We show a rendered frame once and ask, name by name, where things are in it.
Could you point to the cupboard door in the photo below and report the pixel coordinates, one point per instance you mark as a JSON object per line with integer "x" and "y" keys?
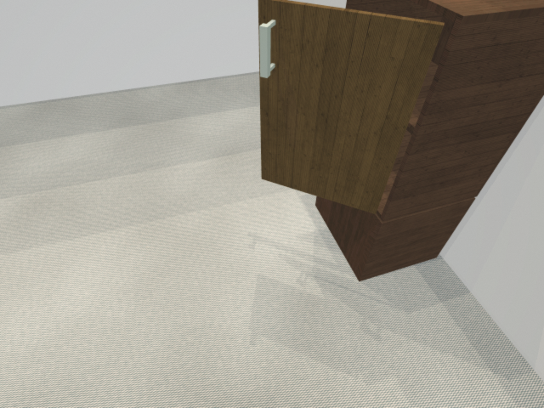
{"x": 334, "y": 110}

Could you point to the handle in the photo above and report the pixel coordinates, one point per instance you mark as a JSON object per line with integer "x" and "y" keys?
{"x": 264, "y": 42}

